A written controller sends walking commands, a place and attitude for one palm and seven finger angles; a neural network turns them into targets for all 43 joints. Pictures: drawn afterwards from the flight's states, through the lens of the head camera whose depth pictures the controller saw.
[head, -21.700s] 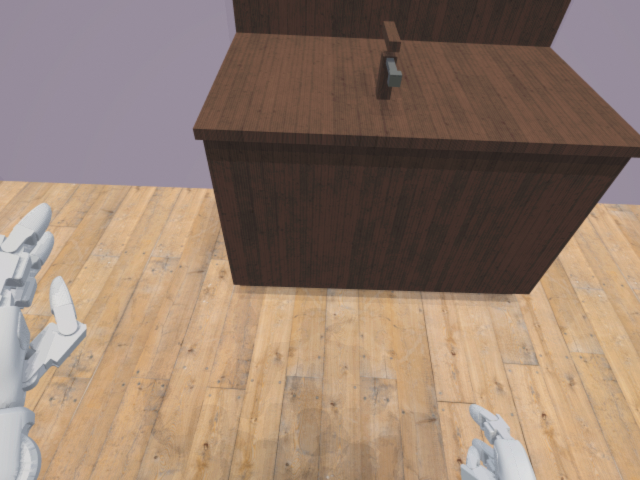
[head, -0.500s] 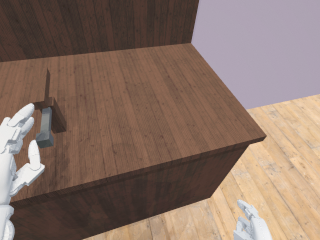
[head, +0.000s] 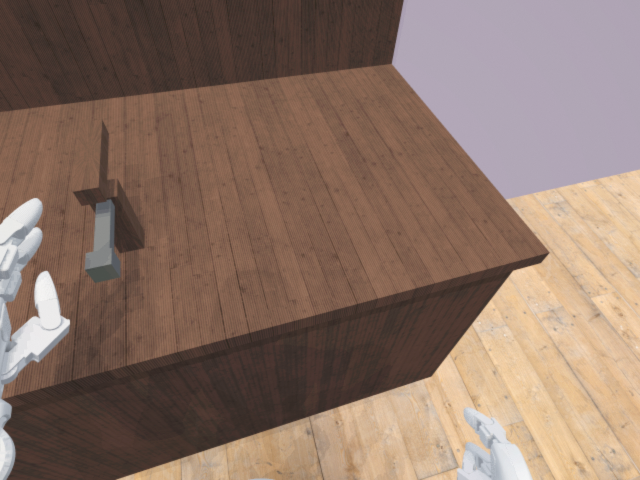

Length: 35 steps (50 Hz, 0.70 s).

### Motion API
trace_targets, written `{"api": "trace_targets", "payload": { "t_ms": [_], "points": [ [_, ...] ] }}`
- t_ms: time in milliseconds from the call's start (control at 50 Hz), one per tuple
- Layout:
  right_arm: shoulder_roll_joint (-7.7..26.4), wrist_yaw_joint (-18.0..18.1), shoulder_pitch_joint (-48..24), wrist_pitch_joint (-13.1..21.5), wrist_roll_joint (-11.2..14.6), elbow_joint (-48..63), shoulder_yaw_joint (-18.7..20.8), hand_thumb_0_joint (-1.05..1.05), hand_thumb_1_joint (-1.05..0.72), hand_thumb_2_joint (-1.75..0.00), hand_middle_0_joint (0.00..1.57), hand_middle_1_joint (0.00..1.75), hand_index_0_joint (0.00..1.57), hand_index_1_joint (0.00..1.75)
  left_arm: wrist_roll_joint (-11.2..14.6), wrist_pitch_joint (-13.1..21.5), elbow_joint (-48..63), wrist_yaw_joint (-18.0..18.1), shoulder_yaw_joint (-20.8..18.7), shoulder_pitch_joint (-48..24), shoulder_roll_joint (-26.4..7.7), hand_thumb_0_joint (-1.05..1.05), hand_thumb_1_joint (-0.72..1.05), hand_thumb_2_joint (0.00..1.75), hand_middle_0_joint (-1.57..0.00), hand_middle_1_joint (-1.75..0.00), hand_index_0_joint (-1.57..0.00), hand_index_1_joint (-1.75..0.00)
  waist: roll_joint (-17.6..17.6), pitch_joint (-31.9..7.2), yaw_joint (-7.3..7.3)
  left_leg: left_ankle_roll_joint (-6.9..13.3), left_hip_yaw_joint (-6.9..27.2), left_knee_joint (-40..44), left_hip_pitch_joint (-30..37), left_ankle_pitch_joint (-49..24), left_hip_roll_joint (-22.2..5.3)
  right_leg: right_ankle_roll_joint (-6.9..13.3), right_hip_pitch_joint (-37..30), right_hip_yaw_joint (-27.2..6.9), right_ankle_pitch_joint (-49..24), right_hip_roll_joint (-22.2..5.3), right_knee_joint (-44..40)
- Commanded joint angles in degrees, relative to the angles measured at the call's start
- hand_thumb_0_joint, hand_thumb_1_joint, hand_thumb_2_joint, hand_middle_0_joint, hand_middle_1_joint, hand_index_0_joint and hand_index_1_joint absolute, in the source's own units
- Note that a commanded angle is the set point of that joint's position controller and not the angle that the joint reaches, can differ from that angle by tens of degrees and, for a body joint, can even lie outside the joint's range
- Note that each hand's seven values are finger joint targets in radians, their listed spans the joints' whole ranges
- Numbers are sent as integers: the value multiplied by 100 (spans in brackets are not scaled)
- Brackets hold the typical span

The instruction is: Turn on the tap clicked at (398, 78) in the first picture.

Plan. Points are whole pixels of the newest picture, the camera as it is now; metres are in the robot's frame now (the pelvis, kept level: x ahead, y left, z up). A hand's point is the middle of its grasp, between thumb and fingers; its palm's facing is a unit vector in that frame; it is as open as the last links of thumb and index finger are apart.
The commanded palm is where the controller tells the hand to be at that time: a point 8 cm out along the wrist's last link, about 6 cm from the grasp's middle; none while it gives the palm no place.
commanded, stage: come to a stop and stand still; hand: left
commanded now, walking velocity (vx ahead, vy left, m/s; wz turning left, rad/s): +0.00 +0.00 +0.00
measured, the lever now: (103, 265) +0.32 +0.29 +0.09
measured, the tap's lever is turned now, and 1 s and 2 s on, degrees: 0 0 0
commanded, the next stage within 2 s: look again from close up in 0.48 s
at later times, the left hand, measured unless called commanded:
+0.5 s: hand (66, 289) +0.24 +0.26 +0.16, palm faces +0.37 -0.85 -0.38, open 7.4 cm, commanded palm +0.18 +0.29 +0.18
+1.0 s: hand (78, 299) +0.23 +0.24 +0.16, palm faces +0.36 -0.85 -0.38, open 7.4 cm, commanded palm +0.17 +0.28 +0.18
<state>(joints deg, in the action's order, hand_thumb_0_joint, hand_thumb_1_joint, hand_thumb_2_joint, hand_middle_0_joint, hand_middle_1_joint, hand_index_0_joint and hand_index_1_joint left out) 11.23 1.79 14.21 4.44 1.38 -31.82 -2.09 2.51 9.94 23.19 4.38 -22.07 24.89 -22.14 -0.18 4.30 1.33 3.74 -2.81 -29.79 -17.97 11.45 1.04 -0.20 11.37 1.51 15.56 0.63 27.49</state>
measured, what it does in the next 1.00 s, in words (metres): stands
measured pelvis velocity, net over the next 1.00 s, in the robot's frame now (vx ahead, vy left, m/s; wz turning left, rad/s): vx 0.02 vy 0.00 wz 0.01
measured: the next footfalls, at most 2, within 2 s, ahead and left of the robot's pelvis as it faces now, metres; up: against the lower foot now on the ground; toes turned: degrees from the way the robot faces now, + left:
none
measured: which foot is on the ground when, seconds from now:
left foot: down 0.00-1.00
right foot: down 0.00-1.00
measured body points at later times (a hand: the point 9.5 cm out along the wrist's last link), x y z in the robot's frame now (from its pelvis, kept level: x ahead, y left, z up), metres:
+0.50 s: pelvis +0.02 +0.01 +0.01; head +0.05 +0.03 +0.45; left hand +0.21 +0.30 +0.18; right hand +0.22 -0.20 -0.06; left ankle +0.05 +0.07 -0.74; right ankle -0.01 -0.13 -0.74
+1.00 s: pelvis +0.02 +0.00 +0.01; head +0.03 +0.01 +0.46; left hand +0.21 +0.29 +0.18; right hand +0.20 -0.23 -0.07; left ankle +0.05 +0.07 -0.74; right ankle -0.01 -0.13 -0.74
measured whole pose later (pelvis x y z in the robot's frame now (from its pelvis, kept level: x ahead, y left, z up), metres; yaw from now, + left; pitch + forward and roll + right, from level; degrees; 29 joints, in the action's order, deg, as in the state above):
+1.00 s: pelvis +0.02 +0.00 +0.01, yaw +1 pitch +0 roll -2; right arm 12.5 2.4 11.7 4.7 1.1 -32.6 -1.9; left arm 2.8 10.2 26.3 5.4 -19.4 25.0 -21.3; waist 0.2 1.7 0.9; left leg 3.3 -2.0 -25.1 -14.9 10.3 1.2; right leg -0.1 7.0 2.2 13.2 0.8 20.3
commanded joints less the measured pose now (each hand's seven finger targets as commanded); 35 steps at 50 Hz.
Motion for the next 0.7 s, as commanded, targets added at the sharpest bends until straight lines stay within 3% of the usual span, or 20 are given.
{"api": "trace_targets", "payload": {
  "t_ms": [0,60,80,100,180,200,280,300,360,380,400,480,500,580,600,680],
  "points": [
    [779,50,-812,646,-35,919,300,0,-90,-90,20,30,20,30,-115,597,1765,216,-418,-1237,-872,0,90,90,-20,-30,-20,-30,-982,-1137,32,-18,948,1001,735,745,-709,162,-144,-120,-315,-268,-412],
    [791,1,-721,673,-31,847,361,0,-90,-90,20,30,20,30,-139,553,1564,236,-228,-898,-669,0,90,90,-20,-30,-20,-30,-351,-1112,6,-78,831,722,863,255,-593,184,-98,-234,-604,-366,-645],
    [805,-6,-773,661,-16,817,371,0,-90,-90,20,30,20,30,-153,507,1322,257,-349,-605,-707,0,90,90,-20,-30,-20,-30,-291,-1116,20,-108,780,686,969,3,-569,189,-47,-242,-731,-371,-639],
    [817,-19,-710,610,-29,784,374,0,-90,-90,20,30,20,30,-130,503,1239,237,-195,-561,-534,0,90,90,-20,-30,-20,-30,-218,-1110,-2,-121,809,688,893,-35,-572,195,-50,-199,-744,-384,-644],
    [807,22,-858,478,-7,814,368,0,-90,-90,20,30,20,30,-105,486,1064,249,-586,-427,-899,0,90,90,-20,-30,-20,-30,-172,-810,1,-187,809,804,743,-198,-570,181,68,-185,-763,-368,-672],
    [781,25,-827,432,-19,820,347,0,-90,-90,20,30,20,30,-58,493,991,209,-424,-442,-725,0,90,90,-20,-30,-20,-30,-175,-845,-17,-180,847,842,681,-186,-581,172,3,-141,-761,-364,-669],
    [745,56,-945,406,-9,925,314,0,-90,-90,20,30,20,30,-37,532,1408,199,-685,-533,-1059,0,90,90,-20,-30,-20,-30,-454,-986,22,-214,816,894,928,-693,-610,161,-73,-101,-967,-318,-556],
    [747,57,-877,398,-40,921,312,0,-90,-90,20,30,20,30,-7,543,1444,165,-482,-515,-860,0,90,90,-20,-30,-20,-30,-401,-1095,6,-189,823,875,965,-801,-620,159,-148,-74,-1062,-311,-570],
    [759,44,-810,444,-51,956,319,0,-90,-90,20,30,20,30,5,572,1832,164,-442,-608,-914,0,90,90,-20,-30,-20,-30,-631,-1300,0,-262,789,783,1234,-1496,-633,170,-226,-63,-1285,-312,-474],
    [741,42,-920,456,-36,952,297,0,-90,-90,20,30,20,30,-31,528,1849,193,-574,-543,-1044,0,90,90,-20,-30,-20,-30,-592,-1348,41,-286,758,716,1386,-1724,-632,159,-173,-46,-1327,-299,-466],
    [763,35,-830,439,-67,930,298,0,-90,-90,20,30,20,30,1,510,1751,170,-345,-500,-800,0,90,90,-20,-30,-20,-30,-536,-1373,8,-274,780,722,1383,-1757,-634,157,-194,-23,-1338,-291,-486],
    [773,35,-872,425,-26,908,320,0,-90,-90,20,30,20,30,-43,441,1774,224,-551,-484,-1004,0,90,90,-20,-30,-20,-30,-578,-1408,16,-349,749,647,1529,-2018,-651,168,-180,-50,-1387,-309,-501],
    [773,27,-796,394,-63,881,297,0,-90,-90,20,30,20,30,10,429,1585,187,-326,-421,-759,0,90,90,-20,-30,-20,-30,-466,-1375,-6,-347,799,705,1445,-1822,-643,165,-172,-26,-1273,-307,-558],
    [760,55,-913,355,-9,901,305,0,-90,-90,20,30,20,30,-13,385,1558,218,-527,-427,-966,0,90,90,-20,-30,-20,-30,-385,-1175,0,-365,783,803,1247,-1277,-635,184,-195,-102,-1177,-349,-707],
    [757,55,-866,323,-49,882,280,0,-90,-90,20,30,20,30,33,386,1363,176,-343,-339,-772,0,90,90,-20,-30,-20,-30,-298,-1136,-4,-301,785,832,1119,-950,-617,177,-197,-125,-1145,-381,-824],
    [745,84,-972,331,0,896,283,0,-90,-90,20,30,20,30,4,376,1479,204,-465,-465,-951,0,90,90,-20,-30,-20,-30,-247,-978,-9,-285,789,915,1000,-481,-567,206,-164,-226,-989,-436,-927]
  ]
}}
